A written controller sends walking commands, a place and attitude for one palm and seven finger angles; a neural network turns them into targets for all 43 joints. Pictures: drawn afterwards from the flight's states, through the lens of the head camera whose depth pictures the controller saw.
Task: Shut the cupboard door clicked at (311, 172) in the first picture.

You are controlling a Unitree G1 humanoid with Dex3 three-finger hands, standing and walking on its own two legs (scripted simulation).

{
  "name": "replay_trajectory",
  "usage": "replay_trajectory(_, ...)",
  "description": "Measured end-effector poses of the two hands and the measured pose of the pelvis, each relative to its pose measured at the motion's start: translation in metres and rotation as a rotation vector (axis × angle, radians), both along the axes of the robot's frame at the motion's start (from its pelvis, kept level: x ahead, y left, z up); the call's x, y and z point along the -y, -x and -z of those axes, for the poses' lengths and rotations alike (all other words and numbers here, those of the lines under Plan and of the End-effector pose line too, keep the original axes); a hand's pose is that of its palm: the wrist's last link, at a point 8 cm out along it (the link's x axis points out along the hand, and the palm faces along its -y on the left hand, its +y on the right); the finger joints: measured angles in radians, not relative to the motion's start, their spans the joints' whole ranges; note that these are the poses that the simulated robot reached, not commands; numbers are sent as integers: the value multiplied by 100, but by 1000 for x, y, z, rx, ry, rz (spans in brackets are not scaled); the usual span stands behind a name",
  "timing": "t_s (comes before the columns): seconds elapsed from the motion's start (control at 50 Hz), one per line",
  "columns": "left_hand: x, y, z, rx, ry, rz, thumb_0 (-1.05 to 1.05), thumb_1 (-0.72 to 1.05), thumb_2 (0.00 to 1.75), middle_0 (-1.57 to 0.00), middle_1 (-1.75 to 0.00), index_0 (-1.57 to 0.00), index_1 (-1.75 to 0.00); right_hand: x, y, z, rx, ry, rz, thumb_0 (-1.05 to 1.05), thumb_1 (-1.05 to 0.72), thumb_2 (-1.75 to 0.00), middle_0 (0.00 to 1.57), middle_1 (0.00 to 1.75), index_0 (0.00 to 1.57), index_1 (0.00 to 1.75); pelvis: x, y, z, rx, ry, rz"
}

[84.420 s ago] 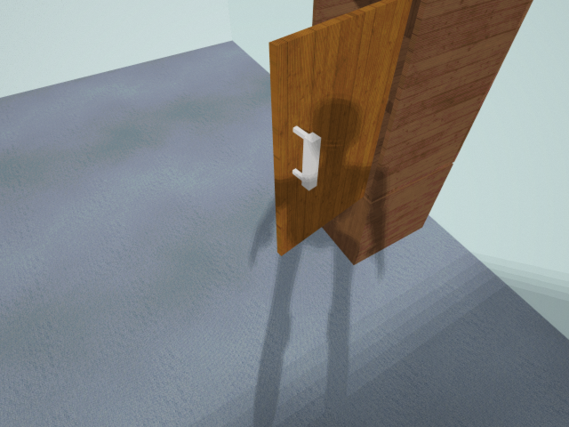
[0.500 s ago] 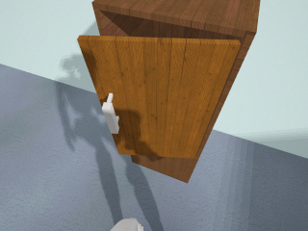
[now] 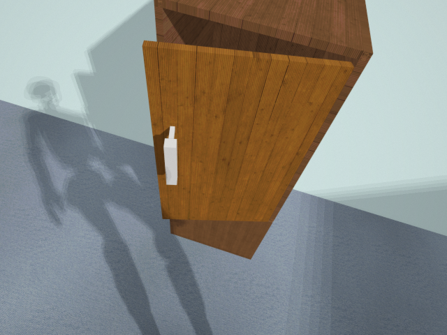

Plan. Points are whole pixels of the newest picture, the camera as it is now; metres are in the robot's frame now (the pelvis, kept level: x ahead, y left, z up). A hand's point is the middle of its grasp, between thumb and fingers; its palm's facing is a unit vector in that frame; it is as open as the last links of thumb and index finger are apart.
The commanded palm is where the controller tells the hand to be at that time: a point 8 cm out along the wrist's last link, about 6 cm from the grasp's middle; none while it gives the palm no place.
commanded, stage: come to a stop and stand still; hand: left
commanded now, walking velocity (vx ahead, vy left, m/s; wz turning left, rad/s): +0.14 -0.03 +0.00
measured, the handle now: (172, 156) +0.46 +0.13 +0.00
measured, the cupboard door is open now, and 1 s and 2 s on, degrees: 18 18 18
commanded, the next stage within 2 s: look again from close up in 1.64 s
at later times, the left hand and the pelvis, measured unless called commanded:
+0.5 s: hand out of the picture -0.04 +0.13 -0.18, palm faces +0.09 -0.98 -0.16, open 7.4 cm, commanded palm none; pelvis -0.01 -0.03 -0.01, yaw +3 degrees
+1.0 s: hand out of the picture +0.00 +0.18 -0.19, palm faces +0.03 -0.98 -0.20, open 7.4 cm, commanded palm none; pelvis -0.02 -0.01 -0.01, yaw +1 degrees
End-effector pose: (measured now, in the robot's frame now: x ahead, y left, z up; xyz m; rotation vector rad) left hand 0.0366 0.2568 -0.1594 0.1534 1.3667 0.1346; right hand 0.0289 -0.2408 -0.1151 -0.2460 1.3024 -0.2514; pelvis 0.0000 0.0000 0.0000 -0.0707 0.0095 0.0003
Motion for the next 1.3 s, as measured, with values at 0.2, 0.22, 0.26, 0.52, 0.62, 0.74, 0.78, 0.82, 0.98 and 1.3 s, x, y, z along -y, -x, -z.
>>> replay_trajectory(0.2, 54, 6, -9, 109, -8, 26, 0, 91, 90, -20, -30, -20, -29, 37, 102, 26, -167, -73, 102, 1, -90, -90, 20, 30, 20, 30, 35, 24, 9, 15, -78, -9)
replay_trajectory(0.22, 60, 13, -10, 102, -11, 19, 0, 91, 90, -20, -30, -20, -29, 39, 106, 29, -180, -84, 102, 1, -90, -90, 20, 30, 20, 30, 38, 25, 8, 20, -77, -13)
replay_trajectory(0.26, 69, 27, -15, 79, -12, 3, 0, 92, 90, -20, -30, -20, -29, 41, 108, 31, -190, -107, 92, 1, -90, -90, 20, 30, 20, 30, 41, 25, 5, 23, -78, -23)
replay_trajectory(0.52, 77, 90, -5, -79, 36, -109, 1, 91, 90, -20, -30, -20, -29, 15, 42, 35, -125, -126, -24, 1, -91, -90, 20, 30, 20, 30, 26, 10, 8, 4, -58, -44)
replay_trajectory(0.62, 66, 93, 11, -131, 68, -129, 1, 91, 90, -20, -30, -20, -29, -2, -2, 30, -41, -74, -68, 1, -92, -90, 20, 30, 20, 30, 10, 1, 13, 13, -67, -36)
replay_trajectory(0.74, 53, 75, 13, -121, 77, -96, 1, 91, 90, -20, -30, -20, -29, -18, -33, 22, 36, -62, -81, 1, -92, -90, 20, 30, 20, 30, -1, -1, 10, 21, -71, -28)
replay_trajectory(0.78, 48, 68, 12, -106, 71, -81, 1, 91, 90, -20, -30, -20, -29, -23, -36, 22, 49, -70, -78, 1, -92, -90, 20, 30, 20, 30, -3, 1, 9, 22, -71, -24)
replay_trajectory(0.82, 43, 61, 11, -91, 61, -67, 0, 91, 90, -20, -30, -20, -29, -26, -36, 23, 59, -76, -66, 0, -92, -90, 20, 30, 20, 30, -4, 4, 9, 23, -70, -22)
replay_trajectory(0.98, 28, 46, 4, -26, -4, -32, 0, 91, 90, -20, -30, -20, -29, -8, -7, 29, 24, -79, -34, 0, -92, -90, 20, 30, 20, 30, 7, 20, 10, 24, -75, -15)
replay_trajectory(1.3, 79, 81, -6, -50, 17, -39, 0, 91, 90, -20, -30, -20, -29, 26, 74, 34, -132, -128, 8, 1, -91, -90, 20, 30, 20, 30, 41, 32, 4, 47, -70, -31)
